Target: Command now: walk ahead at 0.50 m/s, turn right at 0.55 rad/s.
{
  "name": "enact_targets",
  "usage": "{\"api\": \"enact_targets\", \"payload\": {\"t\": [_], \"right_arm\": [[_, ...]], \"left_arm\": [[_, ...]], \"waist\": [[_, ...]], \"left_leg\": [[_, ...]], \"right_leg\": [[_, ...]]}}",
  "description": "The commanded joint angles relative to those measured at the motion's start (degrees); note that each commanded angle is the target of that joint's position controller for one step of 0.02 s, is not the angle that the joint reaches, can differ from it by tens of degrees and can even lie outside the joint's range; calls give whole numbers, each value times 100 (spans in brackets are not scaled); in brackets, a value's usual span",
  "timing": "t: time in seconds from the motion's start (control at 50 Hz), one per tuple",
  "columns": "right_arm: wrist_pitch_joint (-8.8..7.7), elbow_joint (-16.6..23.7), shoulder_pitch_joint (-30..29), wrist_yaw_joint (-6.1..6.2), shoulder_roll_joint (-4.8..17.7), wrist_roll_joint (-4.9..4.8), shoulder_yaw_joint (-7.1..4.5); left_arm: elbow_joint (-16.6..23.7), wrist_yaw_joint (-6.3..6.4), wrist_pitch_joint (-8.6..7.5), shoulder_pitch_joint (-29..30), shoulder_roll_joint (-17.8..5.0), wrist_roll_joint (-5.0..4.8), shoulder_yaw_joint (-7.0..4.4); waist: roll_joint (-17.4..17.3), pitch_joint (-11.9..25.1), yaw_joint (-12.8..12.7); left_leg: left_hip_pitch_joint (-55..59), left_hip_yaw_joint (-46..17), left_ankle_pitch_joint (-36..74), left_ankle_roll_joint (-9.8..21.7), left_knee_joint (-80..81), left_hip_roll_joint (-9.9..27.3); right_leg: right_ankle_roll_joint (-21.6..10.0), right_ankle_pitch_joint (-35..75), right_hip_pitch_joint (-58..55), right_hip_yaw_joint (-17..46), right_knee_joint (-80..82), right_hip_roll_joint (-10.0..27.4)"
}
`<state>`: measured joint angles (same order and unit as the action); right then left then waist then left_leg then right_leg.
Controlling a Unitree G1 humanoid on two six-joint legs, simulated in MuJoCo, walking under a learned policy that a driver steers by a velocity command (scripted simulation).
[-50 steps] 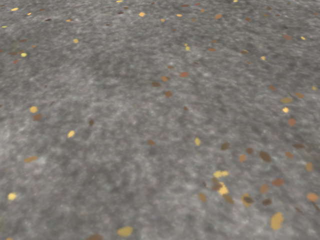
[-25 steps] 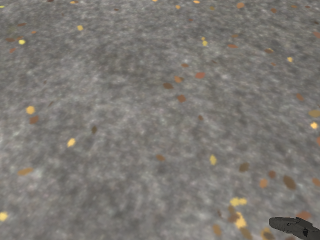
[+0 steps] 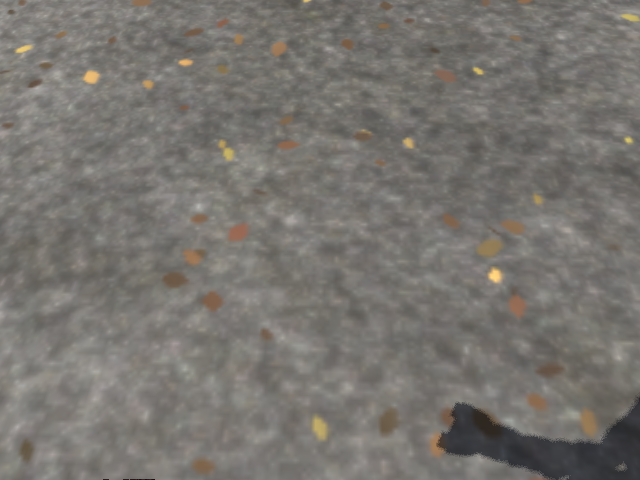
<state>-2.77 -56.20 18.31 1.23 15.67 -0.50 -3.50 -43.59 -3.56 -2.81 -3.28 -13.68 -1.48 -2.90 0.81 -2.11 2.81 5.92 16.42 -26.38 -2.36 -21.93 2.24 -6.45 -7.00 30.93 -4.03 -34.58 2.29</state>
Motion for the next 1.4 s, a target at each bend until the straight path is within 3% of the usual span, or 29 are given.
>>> {"api": "enact_targets", "payload": {"t": [0.02, 0.04, 0.06, 0.08, 0.1, 0.14, 0.22, 0.38, 0.48, 0.5, 0.52, 0.54, 0.56, 0.6, 0.62, 0.68, 0.8, 0.86, 0.92, 0.96, 1.0, 1.02, 1.04, 1.06, 1.08, 1.12, 1.18, 1.28, 1.4], "right_arm": [[-27, 564, -80, 51, 810, 130, -100], [-263, 859, 231, -62, 121, 117, 108], [-521, 980, -526, -153, 731, -108, -16], [-631, 1130, -907, -184, 799, -257, -40], [-656, 1075, -894, -143, 725, -175, -29], [-514, 991, -712, -111, 800, -2, -117], [-307, 1203, -1010, -85, 564, 146, -93], [-419, 1711, -2326, -201, 518, 11, -23], [-574, 1534, -1402, -241, 917, 26, -210], [-603, 1435, -626, -205, 1148, 125, -292], [-561, 1361, 168, -159, 1617, 213, -410], [-490, 1209, 325, -216, 1507, 84, -400], [-452, 1364, -18, -203, 936, 13, -259], [-354, 1413, -572, -174, 612, 74, -143], [-351, 1382, -708, -164, 502, 109, -103], [-421, 1252, -701, -161, 579, 85, -142], [-381, 1105, -606, -129, 888, 68, -231], [-308, 892, -136, -162, 955, -25, -208], [-182, 715, 136, -198, 1146, -163, -226], [-109, 648, 131, -187, 1283, -188, -244], [-87, 610, 46, -162, 1206, -188, -178], [-138, 778, 31, -169, 815, -17, -20], [-242, 890, 690, -216, 136, -1, 178], [-295, 783, 297, -220, 820, -184, -1], [-286, 949, -81, -209, 953, -268, -73], [-173, 883, -156, -128, 793, -107, -98], [143, 831, 162, -75, 476, -119, -105], [254, 1244, -462, -182, 287, -2, -54], [338, 1715, -966, -417, 563, 23, -182]], "left_arm": [[-118, 190, 50, -2238, -1732, -39, -670], [80, 183, -1, -1924, -2027, -17, -671], [115, 154, -48, -2069, -1499, 60, -511], [113, 167, -109, -1853, -1226, 98, -439], [187, 162, -156, -1428, -1057, 78, -388], [383, 200, -179, -891, -792, 146, -292], [376, 334, -205, -1112, -1075, 75, -361], [202, 441, -90, -1735, -1126, 5, -390], [293, 501, 17, -1582, -994, 46, -352], [401, 471, 6, -1514, -720, 94, -239], [530, 470, -35, -2118, -342, 74, -130], [602, 466, -81, -2502, -531, -75, -101], [501, 471, -56, -2127, -1094, -122, -231], [664, 464, 4, -1347, -1133, 15, -275], [700, 442, 28, -1278, -1039, 39, -292], [793, 394, 121, -1334, -684, -19, -228], [1063, 292, 86, -705, -552, 10, -163], [1253, 199, 0, -38, -301, 43, -43], [1435, 118, -71, 364, -404, 36, -46], [1426, 97, -116, 183, -627, 47, -132], [1000, 166, -132, -1239, -1093, 102, -387], [822, 278, -89, -2276, -1572, 197, -532], [843, 310, -69, -2282, -1938, 265, -543], [911, 304, -88, -2204, -1407, 295, -413], [861, 302, -114, -1845, -1188, 269, -317], [802, 251, -182, -1160, -804, 215, -220], [728, 293, -296, -590, -715, 263, -227], [538, 526, -209, -404, -939, 244, -319], [347, 572, 19, -452, -1180, 12, -420]], "waist": [[512, 1465, -1196], [1520, 2188, -589], [685, 2201, -1015], [496, 1444, -947], [-120, 916, -622], [-31, 602, -241], [-5, 340, -187], [447, 146, -686], [689, 503, -122], [432, 1206, 247], [-833, 2112, 176], [-2085, 2328, 27], [-1201, 1481, 153], [-496, 455, 53], [-575, 247, -79], [-694, 147, -204], [-449, 63, -73], [-313, -138, 185], [-402, -325, 183], [-572, -158, -71], [-567, 782, -904], [-6, 1702, -1289], [1415, 2554, -797], [795, 2416, -1080], [771, 1501, -939], [500, 844, -488], [500, 600, -32], [490, 410, -97], [469, 439, -221]], "left_leg": [[-2159, -184, 3827, 361, -4031, 817], [-4450, -1199, -583, 68, -5912, -517], [-5091, -2203, -452, 267, -6129, -251], [-5372, -2146, 23, 433, -5876, -2], [-5078, -2138, 456, 447, -5301, 277], [-4271, -2162, 814, 348, -4576, 546], [-4210, -1967, 1494, -54, -3417, 428], [-3593, -1993, 3226, -23, -792, -125], [-2330, -1933, 2373, 402, -247, -213], [-957, -2410, 2288, 715, -425, 381], [1166, -4397, 1692, 1431, -332, 1697], [1695, -6396, 256, 1903, 332, 2346], [1020, -5768, -490, 1642, 512, 2127], [-545, -4111, 559, 1282, 713, 1603], [-1000, -3617, 1041, 1216, 859, 1395], [-1432, -2711, 1864, 1292, 1234, 1244], [-1083, -1484, 3009, 1250, 1350, 1155], [-1063, -1327, 2977, 1260, 1370, 1114], [-566, -1588, 3312, 1295, 1183, 1357], [-313, -1677, 4276, 1190, 715, 1438], [-860, -1347, 5337, 885, -959, 1033], [-2220, -1202, 3528, 613, -2744, 704], [-4134, -1577, -668, 295, -4600, -237], [-4513, -2322, -790, 278, -5224, -121], [-4818, -2211, -436, 257, -5304, 81], [-4410, -2100, 126, 134, -4775, 401], [-3659, -1955, 574, -38, -4509, 397], [-3512, -1723, 1999, -68, -2798, 380], [-3332, -1469, 1686, 268, -1740, 203]], "right_leg": [[-761, -26, -3767, 1431, 320, 474], [-1947, -1110, -5389, 4935, 1386, 1740], [-1679, -1140, -5424, 4966, 1890, 1726], [-1424, -687, -4821, 4026, 1840, 1532], [-1225, 19, -3853, 3267, 1850, 1253], [-1054, 855, -2683, 2523, 2034, 891], [-1078, 1537, -1994, 1986, 2273, 639], [-545, 348, -1992, 2092, 1870, 427], [-274, 954, -2441, 2611, 667, 410], [-76, 759, -1945, 2306, -548, 79], [351, -1046, -242, 1578, -2512, -693], [469, -2824, 1126, 1429, -3699, -670], [515, -2366, 1534, 1538, -4179, -291], [539, -1529, 1296, 1197, -3898, 117], [523, -1302, 1093, 1200, -3624, 291], [558, -1001, 855, 1019, -3264, 473], [641, 477, 1031, 801, -1682, 479], [546, 708, 622, 497, -646, 274], [424, 225, 597, 307, -29, 169], [294, -173, 65, 242, 341, -25], [28, 324, -2250, 85, 716, -275], [-334, 768, -4167, 1249, 364, 866], [-1152, -28, -5543, 3849, 969, 2313], [-1071, 273, -5102, 3981, 1328, 2276], [-890, 1430, -4426, 2858, 1305, 2087], [-653, 2747, -3168, 1559, 1458, 1581], [-644, 3132, -2086, 714, 1959, 1465], [-518, 2751, -1940, -336, 2123, 1262], [-300, 2398, -2555, -419, 1374, 1598]]}}
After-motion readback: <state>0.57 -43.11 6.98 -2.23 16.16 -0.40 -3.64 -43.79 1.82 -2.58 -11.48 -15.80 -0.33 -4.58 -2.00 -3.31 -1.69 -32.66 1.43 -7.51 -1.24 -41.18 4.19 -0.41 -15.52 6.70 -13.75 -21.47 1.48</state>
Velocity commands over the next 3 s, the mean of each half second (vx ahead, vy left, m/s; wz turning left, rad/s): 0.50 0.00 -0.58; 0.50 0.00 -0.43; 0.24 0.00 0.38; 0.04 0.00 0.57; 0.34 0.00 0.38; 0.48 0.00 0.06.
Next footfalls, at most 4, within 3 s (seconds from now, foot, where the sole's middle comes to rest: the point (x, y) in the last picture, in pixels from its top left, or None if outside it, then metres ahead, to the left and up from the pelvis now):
0.50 left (304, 460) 0.50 0.06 -0.75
1.00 right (477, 391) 0.62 -0.31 -0.75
1.46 left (387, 305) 0.85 -0.15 -0.75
1.92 right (485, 321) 0.79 -0.37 -0.75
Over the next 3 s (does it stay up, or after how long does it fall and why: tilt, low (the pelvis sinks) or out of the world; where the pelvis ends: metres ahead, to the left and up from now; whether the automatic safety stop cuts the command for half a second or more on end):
stays up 1.13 -0.15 0.02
